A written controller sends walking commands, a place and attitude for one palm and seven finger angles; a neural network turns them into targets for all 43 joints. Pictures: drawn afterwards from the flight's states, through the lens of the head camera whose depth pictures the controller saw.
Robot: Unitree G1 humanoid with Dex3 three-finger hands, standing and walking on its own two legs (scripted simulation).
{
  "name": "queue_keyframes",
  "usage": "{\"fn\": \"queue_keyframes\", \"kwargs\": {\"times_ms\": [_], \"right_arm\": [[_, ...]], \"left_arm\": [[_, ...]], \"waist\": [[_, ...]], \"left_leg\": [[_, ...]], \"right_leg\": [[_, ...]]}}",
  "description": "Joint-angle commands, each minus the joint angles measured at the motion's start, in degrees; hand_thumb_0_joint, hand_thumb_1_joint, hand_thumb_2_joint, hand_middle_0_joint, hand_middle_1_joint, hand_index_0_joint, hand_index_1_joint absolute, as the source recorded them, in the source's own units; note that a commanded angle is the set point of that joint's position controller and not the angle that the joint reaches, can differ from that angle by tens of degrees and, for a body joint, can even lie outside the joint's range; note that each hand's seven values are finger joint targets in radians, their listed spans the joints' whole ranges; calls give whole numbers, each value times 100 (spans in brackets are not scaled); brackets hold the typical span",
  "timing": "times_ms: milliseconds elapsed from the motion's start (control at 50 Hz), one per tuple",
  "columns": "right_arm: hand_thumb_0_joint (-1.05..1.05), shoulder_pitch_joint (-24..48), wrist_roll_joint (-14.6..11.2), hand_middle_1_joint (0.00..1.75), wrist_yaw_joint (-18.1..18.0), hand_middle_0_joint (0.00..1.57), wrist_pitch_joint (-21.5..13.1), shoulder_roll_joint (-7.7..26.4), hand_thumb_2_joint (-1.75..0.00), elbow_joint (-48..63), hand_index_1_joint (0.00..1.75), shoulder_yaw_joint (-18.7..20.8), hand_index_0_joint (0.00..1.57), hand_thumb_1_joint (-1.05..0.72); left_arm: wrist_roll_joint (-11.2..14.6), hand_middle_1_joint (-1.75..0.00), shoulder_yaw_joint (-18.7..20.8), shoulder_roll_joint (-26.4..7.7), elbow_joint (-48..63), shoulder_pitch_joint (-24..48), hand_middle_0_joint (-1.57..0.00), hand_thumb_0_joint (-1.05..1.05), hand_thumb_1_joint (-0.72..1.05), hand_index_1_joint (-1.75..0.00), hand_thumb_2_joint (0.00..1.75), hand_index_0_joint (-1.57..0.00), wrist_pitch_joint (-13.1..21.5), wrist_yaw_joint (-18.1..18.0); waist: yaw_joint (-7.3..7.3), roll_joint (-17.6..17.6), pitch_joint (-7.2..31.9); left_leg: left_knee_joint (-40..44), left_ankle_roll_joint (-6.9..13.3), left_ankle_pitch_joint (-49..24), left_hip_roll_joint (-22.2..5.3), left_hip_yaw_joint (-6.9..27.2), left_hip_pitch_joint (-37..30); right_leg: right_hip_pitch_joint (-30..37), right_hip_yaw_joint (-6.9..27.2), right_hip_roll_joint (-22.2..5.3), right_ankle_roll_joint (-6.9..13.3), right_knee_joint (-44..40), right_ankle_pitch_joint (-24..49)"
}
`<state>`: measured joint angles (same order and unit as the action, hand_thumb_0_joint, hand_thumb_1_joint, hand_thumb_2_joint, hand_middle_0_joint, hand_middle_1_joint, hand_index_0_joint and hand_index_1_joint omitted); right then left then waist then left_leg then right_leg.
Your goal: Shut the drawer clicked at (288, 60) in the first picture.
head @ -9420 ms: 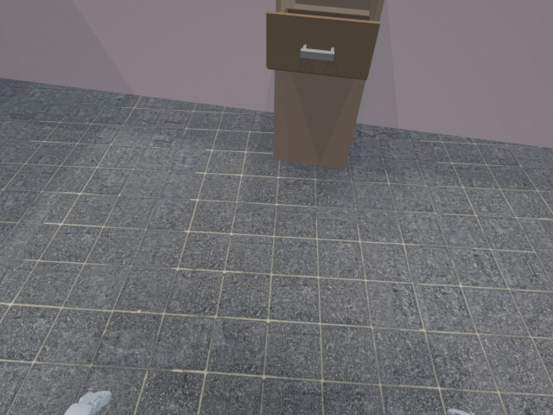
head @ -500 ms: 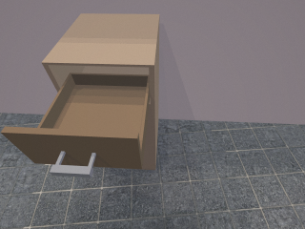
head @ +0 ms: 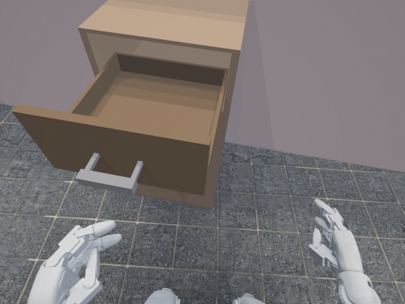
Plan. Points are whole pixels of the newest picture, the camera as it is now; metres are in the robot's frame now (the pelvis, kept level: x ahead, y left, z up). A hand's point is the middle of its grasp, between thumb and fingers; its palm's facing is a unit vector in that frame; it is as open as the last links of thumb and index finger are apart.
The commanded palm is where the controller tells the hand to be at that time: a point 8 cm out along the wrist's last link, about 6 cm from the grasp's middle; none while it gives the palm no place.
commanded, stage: raise the hand and make a fist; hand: left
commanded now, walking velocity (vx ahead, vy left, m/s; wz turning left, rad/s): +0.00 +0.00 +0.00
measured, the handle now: (112, 172) +0.33 +0.23 +0.06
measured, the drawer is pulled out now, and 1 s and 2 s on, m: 0.30 0.30 0.30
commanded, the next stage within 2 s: bring the fist close to the handle in 1.42 s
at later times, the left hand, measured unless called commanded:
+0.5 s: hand (96, 262) +0.16 +0.18 +0.09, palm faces -0.03 -1.00 -0.06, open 3.4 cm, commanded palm +0.11 +0.24 +0.11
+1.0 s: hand (73, 251) +0.16 +0.19 +0.15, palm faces +0.03 -0.99 -0.14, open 3.3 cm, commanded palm +0.10 +0.24 +0.17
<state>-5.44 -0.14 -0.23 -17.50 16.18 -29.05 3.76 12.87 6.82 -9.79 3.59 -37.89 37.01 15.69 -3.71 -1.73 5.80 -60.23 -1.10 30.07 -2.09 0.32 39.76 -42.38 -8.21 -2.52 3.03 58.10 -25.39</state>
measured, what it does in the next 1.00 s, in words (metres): stands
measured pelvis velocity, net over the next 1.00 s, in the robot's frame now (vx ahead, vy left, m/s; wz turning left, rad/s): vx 0.03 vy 0.02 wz -0.01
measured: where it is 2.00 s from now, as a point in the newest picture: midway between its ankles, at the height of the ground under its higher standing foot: outside the picture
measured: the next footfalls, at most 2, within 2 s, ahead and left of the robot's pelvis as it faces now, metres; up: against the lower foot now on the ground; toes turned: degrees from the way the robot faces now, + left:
none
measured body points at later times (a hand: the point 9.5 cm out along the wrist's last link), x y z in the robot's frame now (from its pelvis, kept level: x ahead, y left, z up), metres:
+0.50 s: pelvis +0.00 +0.03 +0.01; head +0.04 +0.03 +0.46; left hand +0.16 +0.24 +0.10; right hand +0.17 -0.21 -0.05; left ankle +0.00 +0.13 -0.67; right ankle +0.04 -0.09 -0.67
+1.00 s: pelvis +0.03 +0.02 +0.03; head +0.02 +0.01 +0.48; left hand +0.15 +0.24 +0.16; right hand +0.24 -0.17 -0.01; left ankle +0.00 +0.13 -0.67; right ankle +0.04 -0.09 -0.67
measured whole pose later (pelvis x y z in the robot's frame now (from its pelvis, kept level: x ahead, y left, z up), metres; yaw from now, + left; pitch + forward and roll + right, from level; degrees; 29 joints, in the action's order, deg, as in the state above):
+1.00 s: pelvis +0.03 +0.02 +0.03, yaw +0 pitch +3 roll -2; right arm -12.3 -3.6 -2.3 -18.3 11.1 -29.3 -3.2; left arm 13.6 7.8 -14.1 30.4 -45.9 10.9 12.1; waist -4.0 3.1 5.6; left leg -48.9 0.5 27.9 -1.7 -0.5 24.5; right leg -26.7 -7.6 -1.9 0.9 45.7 -22.3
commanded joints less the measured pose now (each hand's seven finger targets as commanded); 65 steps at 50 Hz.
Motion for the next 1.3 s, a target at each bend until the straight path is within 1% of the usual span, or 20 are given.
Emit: {"fn": "queue_keyframes", "kwargs": {"times_ms": [0,60,80,140,160,220,260,340,360,380,460,560,580,700,820,880,980,1100,1160,1280], "right_arm": [[0,-265,-145,30,-141,20,-178,445,-90,906,30,39,20,-90],[0,-263,-255,30,-242,20,-85,456,-90,1009,30,2,20,-90],[0,-289,-272,30,-259,20,-44,405,-90,1061,30,-28,20,-90],[0,-139,-258,30,-288,20,65,186,-90,1084,30,-75,20,-90],[0,-9,-261,30,-304,20,106,141,-90,1001,30,-87,20,-90],[0,19,-254,30,-279,20,136,56,-90,1023,30,-128,20,-90],[0,97,-230,30,-253,20,100,62,-90,998,30,-147,20,-90],[0,-169,-225,30,-199,20,-88,187,-90,1013,30,-154,20,-90],[0,-166,-216,30,-194,20,-132,227,-90,1012,30,-172,20,-90],[0,-247,-227,30,-199,20,-189,263,-90,1016,30,-147,20,-90],[0,-328,-240,30,-218,20,-301,271,-90,962,30,-120,20,-90],[0,-262,-288,30,-202,20,-221,169,-90,1007,30,-108,20,-90],[0,-270,-296,30,-193,20,-218,151,-90,1032,30,-133,20,-90],[0,-221,-325,30,-184,20,-297,156,-90,1070,30,-190,20,-90],[0,-132,-360,30,-254,20,-326,131,-90,1037,30,-277,20,-90],[0,-106,-364,30,-277,20,-398,110,-90,1005,30,-347,20,-90],[0,-62,-400,30,-316,20,-604,124,-90,880,30,-389,20,-90],[0,43,-453,30,-395,20,-752,162,-90,754,30,-380,20,-90],[0,121,-445,30,-420,20,-822,152,-90,719,30,-383,20,-90],[0,-32,-408,30,-379,20,-1021,182,-90,616,30,-394,20,-90]], "left_arm": [[167,-84,-211,-402,1661,649,-70,0,90,-84,90,-70,-100,456],[143,-91,19,-774,1760,485,-76,0,90,-91,90,-76,-1051,538],[127,-93,1,-740,1984,447,-78,0,90,-93,90,-78,-1302,488],[159,-99,290,-718,2239,84,-84,0,90,-99,90,-84,-1828,89],[173,-101,492,-793,2062,-31,-86,0,90,-101,90,-86,-1912,-77],[208,-108,393,-501,2394,-318,-92,0,90,-108,90,-92,-1875,-421],[122,-112,399,-577,2485,-513,-96,0,90,-112,90,-96,-1775,-581],[-16,-121,-71,-475,2803,-436,-104,0,90,-121,90,-104,-1529,-527],[-35,-123,-199,-443,2915,-354,-106,0,90,-123,90,-106,-1472,-501],[-27,-125,-230,-462,3025,-373,-108,0,90,-125,90,-108,-1414,-471],[-62,-134,84,-787,3249,-516,-116,0,90,-134,90,-116,-1364,-538],[-69,-145,266,-740,3403,-995,-126,0,90,-145,90,-126,-1583,-704],[-33,-147,111,-568,3474,-1034,-128,0,90,-147,90,-128,-1639,-684],[-18,-160,-27,-606,3779,-1185,-140,0,90,-160,90,-140,-1968,-463],[40,-160,337,-853,3847,-1037,-140,0,90,-160,90,-140,-2164,-413],[98,-160,376,-850,4004,-872,-140,0,90,-160,90,-140,-2179,-416],[268,-160,582,-976,4018,-791,-140,0,90,-160,90,-140,-2218,-262],[434,-160,884,-1096,3351,-832,-140,0,90,-160,90,-140,-2457,-3],[497,-160,1116,-1238,3354,-799,-140,0,90,-160,90,-140,-2468,14],[529,-160,908,-1064,3554,-531,-140,0,90,-160,90,-140,-2177,-50]], "waist": [[602,299,769],[483,285,1099],[427,345,1222],[194,261,1146],[143,-55,1057],[74,128,718],[58,229,543],[305,329,413],[378,115,364],[378,148,462],[292,272,689],[128,588,642],[139,608,549],[167,509,413],[139,265,158],[118,497,161],[107,481,269],[46,106,-32],[-18,207,-50],[52,666,-66]], "left_leg": [[590,315,-795,264,17,128],[760,332,-959,261,66,-14],[851,332,-1092,257,87,-105],[1100,283,-1414,227,139,-143],[1154,274,-1462,195,180,-127],[1386,219,-1396,187,167,-163],[1461,224,-1252,171,162,-150],[1463,244,-870,161,152,-232],[1473,263,-825,147,206,-232],[1455,265,-786,157,199,-284],[1486,246,-1040,152,223,-452],[1620,193,-1645,129,168,-709],[1674,173,-1736,126,168,-769],[1759,163,-2256,99,171,-1107],[1967,154,-1825,113,167,-1183],[2058,162,-1761,135,164,-1341],[2116,167,-1888,157,148,-1550],[2215,177,-1782,188,107,-1474],[2246,175,-1799,205,92,-1510],[2248,183,-1763,222,49,-1705]], "right_leg": [[633,1016,81,-151,-1198,7],[1093,993,88,-188,-1336,116],[1212,915,85,-199,-1308,281],[1499,674,101,-198,-1213,679],[1561,587,149,-194,-1182,743],[1438,410,165,-184,-1157,666],[1360,384,160,-164,-1204,431],[1041,425,150,-186,-1334,-74],[1021,415,158,-189,-1361,-135],[1017,461,153,-195,-1384,-200],[1203,419,158,-168,-1329,148],[1477,270,179,-136,-1270,867],[1501,231,187,-145,-1285,972],[1725,228,216,-175,-1465,1553],[1873,256,258,-171,-1724,1339],[1965,275,241,-161,-1838,1278],[2244,351,216,-173,-2044,1527],[2392,518,191,-197,-2355,1424],[2499,602,175,-182,-2465,1344],[2395,580,179,-170,-2505,1249]]}}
